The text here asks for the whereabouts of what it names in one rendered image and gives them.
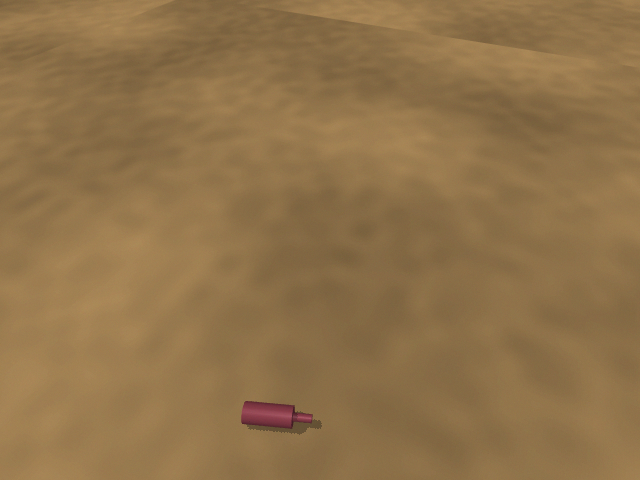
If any bottle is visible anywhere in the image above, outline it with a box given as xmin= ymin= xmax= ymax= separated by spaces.
xmin=241 ymin=401 xmax=312 ymax=429

